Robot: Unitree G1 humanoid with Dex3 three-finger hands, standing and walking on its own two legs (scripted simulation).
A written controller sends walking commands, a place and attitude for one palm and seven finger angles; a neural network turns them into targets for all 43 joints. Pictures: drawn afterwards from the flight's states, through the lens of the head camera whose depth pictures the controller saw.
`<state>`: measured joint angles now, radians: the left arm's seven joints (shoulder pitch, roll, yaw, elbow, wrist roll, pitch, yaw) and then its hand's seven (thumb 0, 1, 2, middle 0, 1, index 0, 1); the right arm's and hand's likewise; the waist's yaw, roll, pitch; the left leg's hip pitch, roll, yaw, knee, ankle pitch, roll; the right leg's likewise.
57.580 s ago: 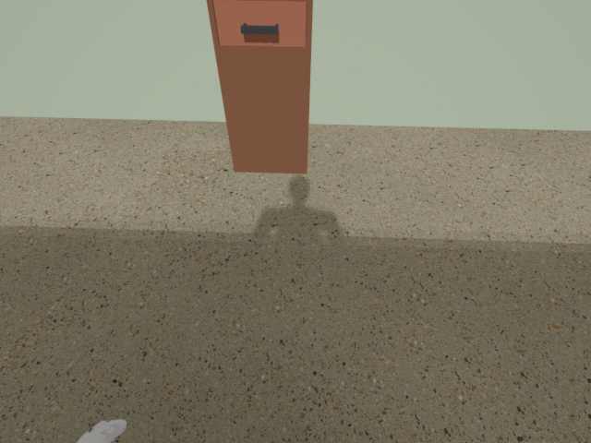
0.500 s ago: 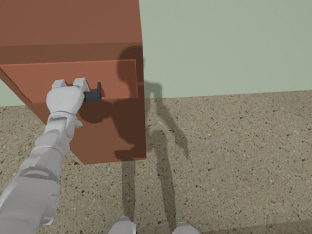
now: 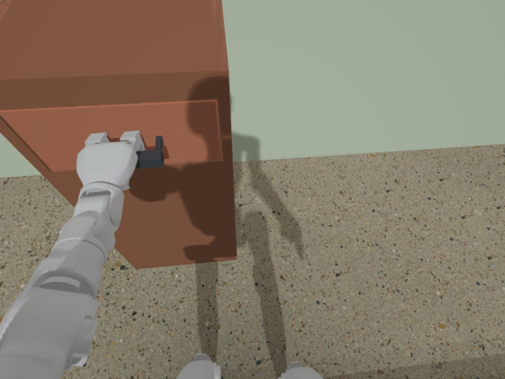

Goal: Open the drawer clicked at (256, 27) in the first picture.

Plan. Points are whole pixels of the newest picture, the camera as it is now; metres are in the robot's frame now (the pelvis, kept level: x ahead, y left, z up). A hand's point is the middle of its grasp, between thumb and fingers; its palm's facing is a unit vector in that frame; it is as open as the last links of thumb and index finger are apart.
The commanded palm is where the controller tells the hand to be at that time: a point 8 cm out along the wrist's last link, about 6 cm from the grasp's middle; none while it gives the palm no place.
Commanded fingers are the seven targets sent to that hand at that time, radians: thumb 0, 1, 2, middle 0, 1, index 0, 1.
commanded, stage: pull the drawer open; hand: left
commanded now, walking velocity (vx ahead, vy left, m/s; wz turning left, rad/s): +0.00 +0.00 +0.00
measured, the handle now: (123, 151) +0.50 +0.22 +0.02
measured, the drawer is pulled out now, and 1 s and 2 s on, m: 0.00 0.11 0.22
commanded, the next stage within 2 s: none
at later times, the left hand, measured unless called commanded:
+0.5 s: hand (119, 201) +0.41 +0.22 +0.00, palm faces -0.01 -0.07 -1.00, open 5.4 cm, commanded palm +0.37 +0.21 +0.05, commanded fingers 0.00 0.90 0.90 -0.40 -1.35 -0.40 -1.35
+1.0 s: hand (114, 238) +0.34 +0.21 +0.00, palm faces -0.03 -0.07 -1.00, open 5.5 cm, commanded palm +0.31 +0.21 +0.05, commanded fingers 0.00 0.90 0.90 -0.40 -1.35 -0.40 -1.35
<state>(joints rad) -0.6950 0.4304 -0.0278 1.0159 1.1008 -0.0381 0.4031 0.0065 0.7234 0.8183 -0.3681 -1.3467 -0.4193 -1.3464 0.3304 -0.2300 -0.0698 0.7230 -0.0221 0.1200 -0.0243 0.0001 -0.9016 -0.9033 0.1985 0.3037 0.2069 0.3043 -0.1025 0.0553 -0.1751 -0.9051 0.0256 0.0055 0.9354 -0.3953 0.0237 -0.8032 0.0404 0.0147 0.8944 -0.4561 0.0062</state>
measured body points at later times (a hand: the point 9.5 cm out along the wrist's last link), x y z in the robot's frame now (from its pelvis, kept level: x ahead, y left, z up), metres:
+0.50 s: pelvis +0.03 +0.01 +0.01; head +0.10 +0.00 +0.46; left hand +0.41 +0.22 +0.05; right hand +0.10 -0.26 -0.12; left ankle +0.02 +0.10 -0.68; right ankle -0.02 -0.13 -0.68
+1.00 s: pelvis +0.02 -0.01 +0.02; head +0.07 -0.03 +0.46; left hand +0.34 +0.21 +0.05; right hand +0.15 -0.26 -0.11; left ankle +0.02 +0.10 -0.68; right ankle -0.02 -0.13 -0.68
